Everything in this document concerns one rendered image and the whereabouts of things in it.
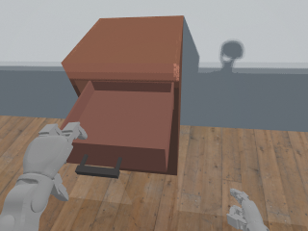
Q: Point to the robot right hand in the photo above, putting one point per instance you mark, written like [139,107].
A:
[239,217]

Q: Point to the cabinet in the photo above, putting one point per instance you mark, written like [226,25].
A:
[133,49]

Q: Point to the drawer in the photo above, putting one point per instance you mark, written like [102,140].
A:
[127,119]

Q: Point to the robot left hand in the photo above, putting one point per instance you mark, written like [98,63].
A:
[47,153]

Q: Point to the robot left forearm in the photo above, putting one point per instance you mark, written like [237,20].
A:
[25,203]

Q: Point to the robot right forearm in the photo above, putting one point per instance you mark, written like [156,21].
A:
[256,226]

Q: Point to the handle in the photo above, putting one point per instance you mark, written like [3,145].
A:
[98,171]

